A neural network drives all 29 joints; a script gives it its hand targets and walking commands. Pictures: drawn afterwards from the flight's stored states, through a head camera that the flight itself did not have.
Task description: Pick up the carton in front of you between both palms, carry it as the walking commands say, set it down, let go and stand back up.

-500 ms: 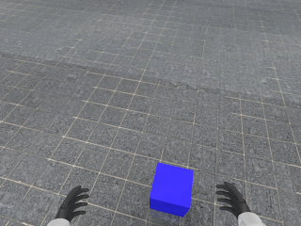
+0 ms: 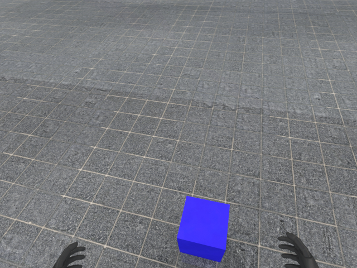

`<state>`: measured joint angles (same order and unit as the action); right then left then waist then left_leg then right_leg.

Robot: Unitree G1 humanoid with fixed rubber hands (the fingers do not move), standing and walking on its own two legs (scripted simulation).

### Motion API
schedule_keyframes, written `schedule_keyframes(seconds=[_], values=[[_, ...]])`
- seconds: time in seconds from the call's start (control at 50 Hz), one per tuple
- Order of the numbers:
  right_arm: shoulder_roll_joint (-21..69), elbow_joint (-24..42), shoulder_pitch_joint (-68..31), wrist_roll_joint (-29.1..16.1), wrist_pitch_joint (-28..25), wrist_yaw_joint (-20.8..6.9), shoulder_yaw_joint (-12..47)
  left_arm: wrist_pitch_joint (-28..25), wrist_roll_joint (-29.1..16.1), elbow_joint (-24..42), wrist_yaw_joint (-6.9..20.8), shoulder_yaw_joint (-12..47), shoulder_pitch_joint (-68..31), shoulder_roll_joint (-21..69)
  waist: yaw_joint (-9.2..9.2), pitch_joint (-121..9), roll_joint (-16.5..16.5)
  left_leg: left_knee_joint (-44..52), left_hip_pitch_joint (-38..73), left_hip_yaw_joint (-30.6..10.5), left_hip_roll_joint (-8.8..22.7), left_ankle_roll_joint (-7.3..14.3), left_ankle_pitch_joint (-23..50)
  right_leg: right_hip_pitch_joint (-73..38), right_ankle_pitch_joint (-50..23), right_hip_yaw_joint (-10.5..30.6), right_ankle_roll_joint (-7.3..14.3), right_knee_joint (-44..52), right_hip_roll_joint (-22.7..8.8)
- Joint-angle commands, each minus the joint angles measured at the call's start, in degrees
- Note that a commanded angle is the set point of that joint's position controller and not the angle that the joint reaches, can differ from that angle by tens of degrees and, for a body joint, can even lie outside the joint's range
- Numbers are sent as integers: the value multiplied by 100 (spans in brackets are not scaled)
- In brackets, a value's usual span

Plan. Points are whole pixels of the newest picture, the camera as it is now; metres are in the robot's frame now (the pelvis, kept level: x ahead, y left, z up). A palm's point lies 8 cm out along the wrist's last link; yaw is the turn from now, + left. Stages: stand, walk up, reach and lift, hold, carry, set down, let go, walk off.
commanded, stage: stand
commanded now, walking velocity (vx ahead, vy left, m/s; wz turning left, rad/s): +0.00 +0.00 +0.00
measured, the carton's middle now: (203, 229) +0.40 -0.08 -0.64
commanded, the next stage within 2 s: none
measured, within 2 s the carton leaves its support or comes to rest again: neither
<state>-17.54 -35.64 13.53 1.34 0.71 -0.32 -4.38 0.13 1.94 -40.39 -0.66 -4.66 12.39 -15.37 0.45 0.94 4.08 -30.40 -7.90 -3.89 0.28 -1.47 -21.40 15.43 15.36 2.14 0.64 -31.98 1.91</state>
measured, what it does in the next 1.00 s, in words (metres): stands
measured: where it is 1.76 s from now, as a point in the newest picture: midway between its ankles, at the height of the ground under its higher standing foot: outside the picture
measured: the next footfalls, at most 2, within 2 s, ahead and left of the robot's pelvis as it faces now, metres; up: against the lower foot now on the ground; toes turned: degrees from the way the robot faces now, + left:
none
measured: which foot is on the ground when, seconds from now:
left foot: down 0.00-1.00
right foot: down 0.00-1.00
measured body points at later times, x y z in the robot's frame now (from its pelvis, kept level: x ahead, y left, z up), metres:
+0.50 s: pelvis -0.01 -0.01 +0.00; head -0.01 -0.03 +0.45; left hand +0.11 +0.27 -0.10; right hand +0.10 -0.30 -0.12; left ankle -0.05 +0.14 -0.73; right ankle +0.02 -0.11 -0.73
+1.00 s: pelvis -0.02 +0.00 +0.01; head -0.02 -0.02 +0.45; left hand +0.09 +0.29 -0.10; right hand +0.07 -0.30 -0.12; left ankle -0.05 +0.14 -0.73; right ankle +0.02 -0.11 -0.73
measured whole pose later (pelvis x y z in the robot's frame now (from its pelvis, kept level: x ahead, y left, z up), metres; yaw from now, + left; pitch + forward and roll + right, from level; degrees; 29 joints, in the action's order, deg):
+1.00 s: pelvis -0.02 +0.00 +0.01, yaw -1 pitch -3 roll +1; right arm -19.7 -47.3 13.9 0.4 -0.7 1.8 -2.3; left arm -0.4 0.4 -51.6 -1.1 -2.8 9.9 -17.4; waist 0.5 2.8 1.7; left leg -26.1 -5.1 -2.5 0.6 -2.0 -17.8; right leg 13.6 11.8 3.4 0.9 -28.7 2.0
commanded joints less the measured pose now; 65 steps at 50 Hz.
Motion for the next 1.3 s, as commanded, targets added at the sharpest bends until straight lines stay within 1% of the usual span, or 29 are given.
schedule_keyframes(seconds=[0.0, 0.08, 0.2, 0.44, 0.82, 1.28], values=[[-592, 287, -145, -3, -175, 72, -143, -146, -17, 297, -57, -149, -292, -719, -14, -217, -584, 401, -205, -59, 125, 40, 1039, -234, -1000, 324, 19, 620, -380], [-635, 90, -35, -7, -180, 128, -122, -147, -30, 127, -95, -139, -243, -795, -6, -227, -579, 421, -204, -80, 137, 21, 1093, -351, -1192, 378, 33, 598, -429], [-675, -120, 64, -13, -181, 182, -83, -148, -49, -58, -111, -126, -240, -851, 1, -171, -500, 469, -225, -98, 165, 6, 1099, -433, -1279, 436, 65, 607, -476], [-766, -391, 114, -38, -196, 242, -25, -139, -84, -325, -89, -86, -314, -861, 17, -25, -422, 610, -224, -130, 242, 23, 963, -436, -1077, 526, 106, 700, -497], [-947, -753, 59, -88, -211, 236, 22, -117, -139, -699, -69, -17, -382, -1034, 14, 107, -432, 874, -185, -168, 353, 73, 710, -392, -763, 666, 95, 856, -526], [-1085, -1137, -116, -124, -209, 221, 25, -116, -178, -1075, -84, 50, -476, -1204, -20, 80, -447, 1073, -61, -133, 454, 107, 700, -422, -976, 819, 79, 956, -574]])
